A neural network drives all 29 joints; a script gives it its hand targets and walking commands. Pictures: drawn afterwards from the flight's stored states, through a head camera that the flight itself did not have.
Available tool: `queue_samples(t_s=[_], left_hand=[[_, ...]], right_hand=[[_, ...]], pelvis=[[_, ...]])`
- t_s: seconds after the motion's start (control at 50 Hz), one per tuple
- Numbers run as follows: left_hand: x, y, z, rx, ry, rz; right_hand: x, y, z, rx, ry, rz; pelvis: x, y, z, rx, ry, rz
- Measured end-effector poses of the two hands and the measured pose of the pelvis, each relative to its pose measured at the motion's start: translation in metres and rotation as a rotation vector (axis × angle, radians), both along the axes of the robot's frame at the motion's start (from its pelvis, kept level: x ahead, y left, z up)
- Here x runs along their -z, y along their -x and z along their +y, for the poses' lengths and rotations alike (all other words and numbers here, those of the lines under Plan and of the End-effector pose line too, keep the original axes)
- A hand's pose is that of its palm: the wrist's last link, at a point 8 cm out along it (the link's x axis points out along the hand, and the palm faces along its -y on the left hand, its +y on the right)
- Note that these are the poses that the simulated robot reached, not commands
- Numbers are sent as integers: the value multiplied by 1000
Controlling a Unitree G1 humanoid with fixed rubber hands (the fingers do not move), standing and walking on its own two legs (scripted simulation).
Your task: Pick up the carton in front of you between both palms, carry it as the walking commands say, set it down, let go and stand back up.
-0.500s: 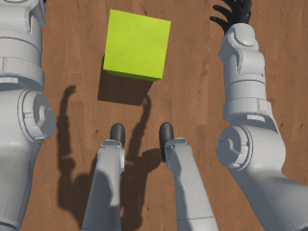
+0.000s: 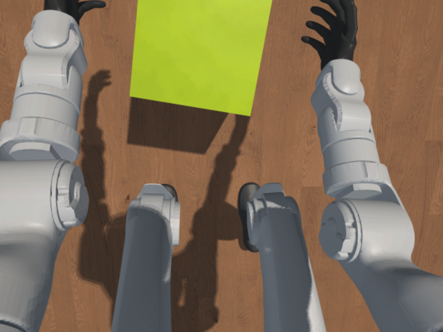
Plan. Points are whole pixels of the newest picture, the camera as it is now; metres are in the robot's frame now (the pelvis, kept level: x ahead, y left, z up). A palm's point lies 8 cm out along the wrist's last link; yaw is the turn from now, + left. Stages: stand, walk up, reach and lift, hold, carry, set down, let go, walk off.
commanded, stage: reach and lift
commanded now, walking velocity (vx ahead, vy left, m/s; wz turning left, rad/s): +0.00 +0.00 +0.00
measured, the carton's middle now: (198, 56) +0.51 +0.05 -0.38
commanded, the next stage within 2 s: none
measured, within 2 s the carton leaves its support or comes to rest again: leaves its support in 1.16 s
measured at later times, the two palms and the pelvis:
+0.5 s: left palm (108, 42) +0.50 +0.21 -0.30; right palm (309, 77) +0.48 -0.16 -0.31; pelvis -0.08 -0.01 -0.13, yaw +1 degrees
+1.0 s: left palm (122, 39) +0.51 +0.19 -0.32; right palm (283, 62) +0.50 -0.11 -0.31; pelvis -0.06 -0.01 -0.13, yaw +1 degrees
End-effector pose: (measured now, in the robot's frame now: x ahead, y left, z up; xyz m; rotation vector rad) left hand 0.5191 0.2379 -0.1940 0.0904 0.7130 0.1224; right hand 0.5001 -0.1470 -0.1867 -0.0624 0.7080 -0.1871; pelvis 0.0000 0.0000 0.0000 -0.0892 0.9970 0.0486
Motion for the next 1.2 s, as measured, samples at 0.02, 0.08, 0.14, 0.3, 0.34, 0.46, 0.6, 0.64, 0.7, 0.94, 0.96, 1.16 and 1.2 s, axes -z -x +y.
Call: queue_samples(t_s=[0.02,0.08,0.14,0.3,0.34,0.46,0.6,0.64,0.7,0.94,0.96,1.16,1.2], left_hand=[[12,4,2,-2,-1,7],[41,14,5,-1,14,6],[56,16,4,3,39,-18],[89,14,-6,40,20,0],[103,19,-14,60,10,27],[116,23,-30,50,28,23],[103,8,-8,-6,32,4],[104,8,-8,14,32,21],[110,6,-13,49,44,30],[123,3,-46,94,22,6],[123,4,-46,83,19,16],[119,20,-47,95,44,70],[116,23,-47,92,41,70]], right_hand=[[10,2,1,-4,-1,4],[34,7,6,-11,-4,9],[48,7,11,-19,3,6],[84,5,11,-16,-20,20],[98,14,7,-4,-42,36],[126,31,-14,5,-14,51],[100,-9,10,-56,-53,-28],[100,-16,26,-74,-85,-20],[111,-15,40,-80,-91,20],[129,-5,34,-52,-92,-11],[129,-4,35,-30,-88,-6],[119,4,34,-56,-66,60],[113,2,35,-48,-70,45]], pelvis=[[8,2,0,-2,0,-6],[32,9,-1,-11,4,-34],[54,17,-2,-18,11,-76],[101,50,-4,-10,5,-183],[110,58,-4,4,-3,-233],[129,77,-5,-1,-26,-381],[132,77,-9,12,-33,-412],[131,73,-9,11,-34,-410],[131,66,-8,2,-31,-396],[134,58,-3,4,-11,-374],[134,59,-4,4,-15,-380],[141,63,-9,12,-36,-405],[141,63,-9,11,-38,-403]])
